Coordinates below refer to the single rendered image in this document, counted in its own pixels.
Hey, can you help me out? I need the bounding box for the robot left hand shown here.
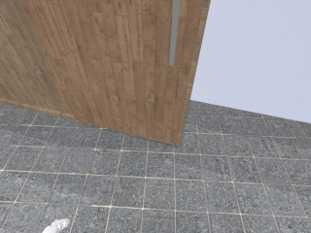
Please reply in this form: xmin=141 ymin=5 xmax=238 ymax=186
xmin=42 ymin=218 xmax=70 ymax=233

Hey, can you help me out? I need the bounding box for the wardrobe door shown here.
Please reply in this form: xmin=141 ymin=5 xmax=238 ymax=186
xmin=0 ymin=0 xmax=72 ymax=115
xmin=18 ymin=0 xmax=203 ymax=144

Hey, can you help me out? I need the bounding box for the handle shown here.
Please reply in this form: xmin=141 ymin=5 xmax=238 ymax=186
xmin=168 ymin=0 xmax=181 ymax=66

